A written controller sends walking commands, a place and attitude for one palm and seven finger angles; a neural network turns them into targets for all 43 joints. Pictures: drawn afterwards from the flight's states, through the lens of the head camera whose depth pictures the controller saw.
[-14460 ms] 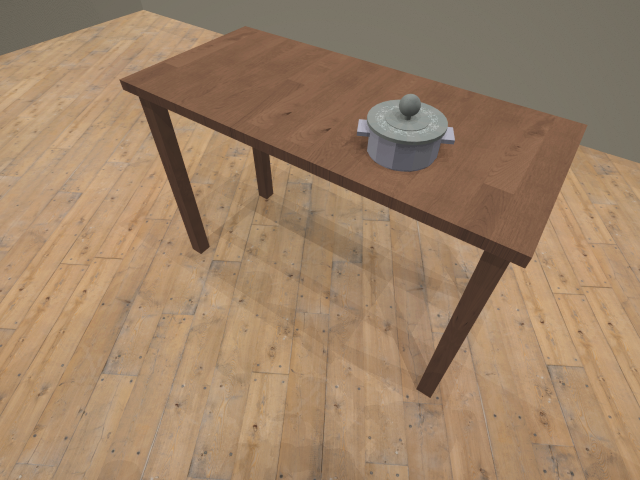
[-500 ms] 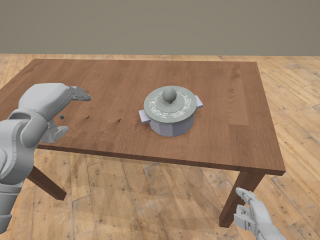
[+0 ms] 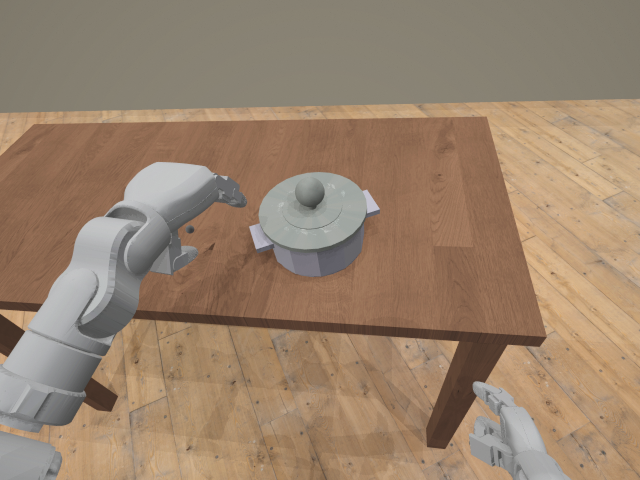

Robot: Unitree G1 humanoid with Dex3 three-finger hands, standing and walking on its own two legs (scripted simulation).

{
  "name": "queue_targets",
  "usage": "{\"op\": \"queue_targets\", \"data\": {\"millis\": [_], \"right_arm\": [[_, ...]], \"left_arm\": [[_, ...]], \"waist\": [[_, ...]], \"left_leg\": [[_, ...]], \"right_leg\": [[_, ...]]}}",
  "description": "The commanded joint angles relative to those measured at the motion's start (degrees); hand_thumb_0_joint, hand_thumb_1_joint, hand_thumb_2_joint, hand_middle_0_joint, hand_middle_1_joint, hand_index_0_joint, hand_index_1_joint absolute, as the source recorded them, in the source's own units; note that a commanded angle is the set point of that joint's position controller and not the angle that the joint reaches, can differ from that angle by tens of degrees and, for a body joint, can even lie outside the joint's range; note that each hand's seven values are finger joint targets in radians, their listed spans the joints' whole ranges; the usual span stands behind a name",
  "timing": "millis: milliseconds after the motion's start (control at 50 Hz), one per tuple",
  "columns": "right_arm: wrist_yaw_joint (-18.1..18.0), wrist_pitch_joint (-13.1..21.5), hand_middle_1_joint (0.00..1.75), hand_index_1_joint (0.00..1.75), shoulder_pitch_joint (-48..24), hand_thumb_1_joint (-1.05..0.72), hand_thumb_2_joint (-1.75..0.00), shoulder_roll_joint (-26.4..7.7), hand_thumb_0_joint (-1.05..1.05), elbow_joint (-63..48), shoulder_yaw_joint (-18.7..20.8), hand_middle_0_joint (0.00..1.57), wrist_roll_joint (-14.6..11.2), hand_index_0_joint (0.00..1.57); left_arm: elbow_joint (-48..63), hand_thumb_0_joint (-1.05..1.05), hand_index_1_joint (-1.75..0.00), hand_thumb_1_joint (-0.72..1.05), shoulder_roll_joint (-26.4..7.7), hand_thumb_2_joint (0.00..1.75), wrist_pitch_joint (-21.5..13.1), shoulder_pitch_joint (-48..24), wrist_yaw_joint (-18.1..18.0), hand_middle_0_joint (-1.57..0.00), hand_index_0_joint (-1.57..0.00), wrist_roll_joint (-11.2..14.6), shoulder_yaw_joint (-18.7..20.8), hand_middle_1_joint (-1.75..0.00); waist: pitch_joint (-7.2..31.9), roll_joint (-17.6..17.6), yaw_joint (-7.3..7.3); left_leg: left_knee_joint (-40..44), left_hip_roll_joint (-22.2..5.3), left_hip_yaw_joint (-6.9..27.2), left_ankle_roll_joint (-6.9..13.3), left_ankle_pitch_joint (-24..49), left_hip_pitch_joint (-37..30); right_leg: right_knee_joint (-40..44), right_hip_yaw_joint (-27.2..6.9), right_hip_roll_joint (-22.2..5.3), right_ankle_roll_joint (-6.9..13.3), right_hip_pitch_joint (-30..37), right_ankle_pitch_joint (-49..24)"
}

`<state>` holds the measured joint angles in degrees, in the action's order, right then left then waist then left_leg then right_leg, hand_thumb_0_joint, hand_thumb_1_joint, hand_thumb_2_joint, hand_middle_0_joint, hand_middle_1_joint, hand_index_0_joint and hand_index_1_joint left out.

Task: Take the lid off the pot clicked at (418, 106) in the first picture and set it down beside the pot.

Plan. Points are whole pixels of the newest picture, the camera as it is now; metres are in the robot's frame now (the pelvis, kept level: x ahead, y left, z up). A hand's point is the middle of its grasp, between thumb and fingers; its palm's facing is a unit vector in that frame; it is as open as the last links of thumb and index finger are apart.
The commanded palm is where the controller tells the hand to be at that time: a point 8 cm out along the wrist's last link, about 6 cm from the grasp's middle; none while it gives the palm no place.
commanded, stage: move the open hand above the knob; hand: left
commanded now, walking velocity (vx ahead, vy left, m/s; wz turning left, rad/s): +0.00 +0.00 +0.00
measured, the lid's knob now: (309, 192) +0.49 +0.06 +0.08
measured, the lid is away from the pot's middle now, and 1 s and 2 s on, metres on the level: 0.00 0.00 0.00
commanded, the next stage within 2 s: none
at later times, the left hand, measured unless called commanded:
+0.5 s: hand (227, 197) +0.40 +0.14 +0.16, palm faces -0.18 -0.09 -0.98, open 10.3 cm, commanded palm +0.39 +0.14 +0.24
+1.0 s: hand (279, 152) +0.46 +0.08 +0.18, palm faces -0.13 -0.05 -0.99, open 10.3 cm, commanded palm +0.44 +0.08 +0.24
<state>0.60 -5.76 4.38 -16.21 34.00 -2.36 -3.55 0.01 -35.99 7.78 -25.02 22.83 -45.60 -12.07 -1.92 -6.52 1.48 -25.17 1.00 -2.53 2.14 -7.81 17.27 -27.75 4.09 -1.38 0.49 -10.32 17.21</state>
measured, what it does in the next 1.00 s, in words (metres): stands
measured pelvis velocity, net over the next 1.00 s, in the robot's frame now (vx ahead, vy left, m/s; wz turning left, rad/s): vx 0.02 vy -0.01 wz -0.01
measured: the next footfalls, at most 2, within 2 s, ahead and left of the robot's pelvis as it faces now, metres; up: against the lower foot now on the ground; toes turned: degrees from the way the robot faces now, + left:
none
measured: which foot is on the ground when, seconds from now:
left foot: down 0.00-1.00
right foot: down 0.00-1.00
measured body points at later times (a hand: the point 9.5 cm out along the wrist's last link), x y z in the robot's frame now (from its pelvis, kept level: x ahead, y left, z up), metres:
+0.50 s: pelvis +0.02 -0.01 +0.00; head +0.03 -0.07 +0.45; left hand +0.41 +0.15 +0.21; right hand +0.23 -0.24 -0.11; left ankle +0.06 +0.10 -0.74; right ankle -0.03 -0.11 -0.74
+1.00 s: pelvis +0.02 -0.01 +0.00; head +0.04 -0.06 +0.45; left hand +0.46 +0.08 +0.24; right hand +0.19 -0.24 -0.12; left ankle +0.06 +0.10 -0.74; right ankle -0.03 -0.11 -0.74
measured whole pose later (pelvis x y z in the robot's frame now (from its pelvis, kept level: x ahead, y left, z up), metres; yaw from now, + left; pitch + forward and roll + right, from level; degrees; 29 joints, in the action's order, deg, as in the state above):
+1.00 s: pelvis +0.02 -0.01 +0.00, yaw -1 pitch +3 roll +1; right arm 1.9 -8.0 5.8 -15.4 37.1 -1.5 -4.5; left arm -24.1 -23.3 17.7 -50.6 18.9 -46.7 -20.8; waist 1.4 -5.2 -1.1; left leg -26.2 1.0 -3.1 1.4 -10.0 19.4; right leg -29.6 3.4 -1.4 1.1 -13.0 19.6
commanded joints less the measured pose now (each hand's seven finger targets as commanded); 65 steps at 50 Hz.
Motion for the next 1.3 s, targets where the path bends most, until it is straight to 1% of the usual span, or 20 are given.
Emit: {"op": "queue_targets", "data": {"millis": [0,80,100,140,220,260,380,420,520,580,660,720,820,920,1020,1060,1120,1140,1220,1280], "right_arm": [[0.39,2.54,0.3,0.3,-7.1,-0.9,-0.9,-5.01,0.0,-8.23,2.14,0.2,-0.05,0.2],[3.21,1.07,0.3,0.3,-8.56,-0.9,-0.9,-5.2,0.0,-11.62,2.88,0.2,-1.35,0.2],[3.39,0.68,0.3,0.3,-9.3,-0.9,-0.9,-5.51,0.0,-12.06,3.0,0.2,-1.74,0.2],[3.13,-0.06,0.3,0.3,-9.58,-0.9,-0.9,-6.06,0.0,-12.18,2.95,0.2,-1.63,0.2],[0.41,1.57,0.3,0.3,-9.66,-0.9,-0.9,-6.55,0.0,-10.06,2.37,0.2,-0.19,0.2],[-0.11,2.29,0.3,0.3,-7.82,-0.9,-0.9,-4.55,0.0,-8.26,1.96,0.2,-0.04,0.2],[3.26,-0.01,0.3,0.3,-8.08,-0.9,-0.9,-5.11,0.0,-10.25,2.81,0.2,-1.71,0.2],[3.74,-0.57,0.3,0.3,-10.01,-0.9,-0.9,-5.36,0.0,-11.67,3.18,0.2,-2.0,0.2],[1.19,0.03,0.3,0.3,-9.37,-0.9,-0.9,-5.92,0.0,-9.24,2.47,0.2,-0.52,0.2],[0.74,0.56,0.3,0.3,-5.8,-0.9,-0.9,-4.18,0.0,-6.1,1.88,0.2,-0.63,0.2],[2.72,-0.06,0.3,0.3,-6.86,-0.9,-0.9,-4.23,0.0,-7.93,2.25,0.2,-1.24,0.2],[4.39,-1.44,0.3,0.3,-8.68,-0.9,-0.9,-4.56,0.0,-10.12,3.22,0.2,-1.9,0.2],[1.92,-1.57,0.3,0.3,-7.59,-0.9,-0.9,-5.52,0.0,-7.79,2.8,0.2,-1.1,0.2],[1.21,0.48,0.3,0.3,-2.97,-0.9,-0.9,-4.46,0.0,-4.31,2.57,0.2,-0.75,0.2],[3.69,-1.81,0.3,0.3,-4.17,-0.9,-0.9,-4.5,0.0,-5.62,3.36,0.2,-1.61,0.2],[3.91,-2.57,0.3,0.3,-5.03,-0.9,-0.9,-4.73,0.0,-6.29,3.61,0.2,-1.64,0.2],[2.56,-1.12,0.3,0.3,-4.65,-0.9,-0.9,-5.2,0.0,-6.24,3.58,0.2,-0.62,0.2],[2.19,-0.33,0.3,0.3,-3.98,-0.9,-0.9,-4.65,0.0,-5.94,3.16,0.2,-0.6,0.2],[1.12,-0.05,0.3,0.3,-0.42,-0.9,-0.9,-4.66,0.0,-2.07,2.73,0.2,-0.39,0.2],[1.59,-0.53,0.3,0.3,-2.5,-0.9,-0.9,-4.71,0.0,-3.67,2.28,0.2,-0.63,0.2]], "left_arm": [[1.35,0.0,-0.08,-0.36,-17.85,1.53,3.02,-28.33,-4.99,-0.83,-0.83,-0.91,18.42,-0.08],[1.52,0.0,-0.08,-0.36,2.94,1.53,4.58,-8.66,-0.66,-0.83,-0.83,2.85,2.84,-0.08],[2.67,0.0,-0.08,-0.36,3.7,1.53,5.06,-9.31,-0.2,-0.83,-0.83,2.51,1.63,-0.08],[6.66,0.0,-0.08,-0.36,-0.81,1.53,5.17,-16.12,0.09,-0.83,-0.83,1.11,3.59,-0.08],[16.01,0.0,-0.08,-0.36,-27.37,1.53,2.98,-40.74,-3.43,-0.83,-0.83,-2.07,21.97,-0.08],[8.62,0.0,-0.08,-0.36,-23.68,1.53,3.35,-41.61,-4.15,-0.83,-0.83,-3.26,19.92,-0.08],[-4.91,0.0,-0.08,-0.36,5.01,1.53,6.95,-17.02,-1.07,-0.83,-0.83,1.63,0.21,-0.08],[0.28,0.0,-0.08,-0.36,7.35,1.53,7.32,-19.52,-0.38,-0.83,-0.83,0.99,-2.6,-0.08],[10.73,0.0,-0.08,-0.36,-19.86,1.53,6.26,-51.58,-3.72,-0.83,-0.83,-3.96,14.37,-0.08],[-4.35,0.0,-0.08,-0.36,-11.35,1.53,7.9,-50.37,-5.21,-0.83,-0.83,-4.11,9.13,-0.08],[-12.35,0.0,-0.08,-0.36,2.38,1.53,8.42,-31.38,-4.17,-0.83,-0.83,-0.68,2.35,-0.08],[-8.18,0.0,-0.08,-0.36,12.93,1.53,9.25,-27.88,-2.2,-0.83,-0.83,-0.4,-6.51,-0.08],[0.1,0.0,-0.08,-0.36,-8.95,1.53,9.29,-59.1,-4.77,-0.83,-0.83,-4.24,6.04,-0.08],[-16.34,0.0,-0.08,-0.36,-2.85,1.53,10.33,-54.83,-7.41,-0.83,-0.83,-2.63,4.81,-0.08],[-26.8,0.0,-0.08,-0.36,18.67,1.53,12.1,-42.47,-5.16,-0.83,-0.83,-2.34,-10.8,-0.08],[-21.27,0.0,-0.08,-0.36,16.21,1.53,12.48,-50.47,-4.77,-0.83,-0.83,-3.74,-10.96,-0.08],[-10.14,0.0,-0.08,-0.36,-1.73,1.53,10.64,-67.21,-6.33,-0.83,-0.83,-4.97,1.72,-0.08],[-10.29,0.0,-0.08,-0.36,-3.15,1.53,10.21,-71.32,-6.95,-0.83,-0.83,-5.51,1.85,-0.08],[-29.65,0.0,-0.08,-0.36,-0.71,1.53,11.49,-60.81,-9.07,-0.83,-0.83,-3.95,4.32,-0.08],[-36.13,0.0,-0.08,-0.36,7.65,1.53,12.12,-47.77,-8.34,-0.83,-0.83,-2.79,-0.72,-0.08]], "waist": [[22.83,2.04,2.03],[17.03,8.13,0.28],[15.24,10.15,-0.3],[15.19,11.19,-1.31],[24.05,3.5,0.18],[26.62,1.84,0.58],[16.63,10.29,-0.51],[17.16,10.67,-1.84],[26.62,4.95,-1.2],[25.13,4.29,-1.1],[23.25,8.99,0.15],[21.19,12.39,-2.03],[24.84,9.05,-2.8],[26.76,8.0,-1.92],[18.9,11.23,-3.7],[21.75,10.38,-4.39],[32.81,7.65,-3.29],[35.06,6.14,-3.32],[25.75,13.08,-2.3],[20.76,14.2,-1.25]], "left_leg": [[0.87,1.15,3.79,0.76,11.31,-14.09],[-0.43,1.5,1.28,0.79,11.14,-12.67],[-0.52,1.46,0.93,0.9,9.81,-11.7],[-0.54,1.62,0.46,1.48,8.09,-11.38],[-1.7,2.2,2.97,2.1,10.57,-14.71],[-1.54,2.13,3.42,1.88,16.24,-16.29],[-1.43,1.9,0.73,0.91,11.92,-11.07],[-2.46,1.98,0.34,1.44,11.19,-11.77],[-2.72,2.47,2.76,2.19,11.49,-15.3],[-1.42,1.83,3.42,1.62,13.8,-15.17],[-1.68,1.65,1.47,0.96,14.38,-12.05],[-3.15,1.62,0.88,1.38,15.4,-12.33],[-2.15,1.99,2.06,2.33,9.13,-13.53],[-1.42,1.61,2.71,1.91,12.98,-13.77],[-1.76,1.35,1.53,1.0,11.15,-11.13],[-2.03,1.46,1.66,1.42,10.1,-12.78],[-2.9,2.0,3.19,2.5,13.09,-16.72],[-2.47,2.42,3.61,2.65,13.85,-17.68],[-0.31,1.28,2.63,2.09,11.46,-11.11],[0.13,1.29,1.03,1.28,10.79,-8.56]], "right_leg": [[3.53,-2.1,1.3,1.44,0.74,-16.32],[4.3,-1.22,1.13,0.38,-2.08,-20.34],[4.63,-1.1,1.08,0.22,-2.91,-19.87],[5.24,-1.43,1.22,0.19,-3.0,-19.11],[2.78,-3.83,0.81,0.78,2.45,-22.17],[1.68,-3.24,1.22,1.03,3.49,-25.92],[3.04,-1.45,0.9,0.18,-2.45,-24.38],[3.07,-1.66,0.8,0.46,-3.15,-24.93],[1.57,-3.7,0.99,0.94,1.56,-24.7],[1.16,-2.08,1.79,1.33,-0.5,-23.44],[0.82,-1.69,0.77,0.84,-0.45,-25.35],[1.06,-0.99,0.83,0.75,-2.7,-28.05],[1.81,-2.88,1.03,0.82,-1.21,-22.59],[1.16,-2.2,1.62,1.44,-0.55,-23.87],[1.52,-0.36,1.53,1.37,-7.4,-21.13],[1.65,-0.62,1.59,1.38,-7.02,-20.04],[0.78,-2.74,1.34,1.57,0.1,-25.42],[0.33,-3.21,1.7,1.49,1.07,-26.51],[1.44,-2.13,1.8,1.41,-0.54,-23.65],[1.36,-1.68,1.2,0.91,-1.68,-24.36]]}}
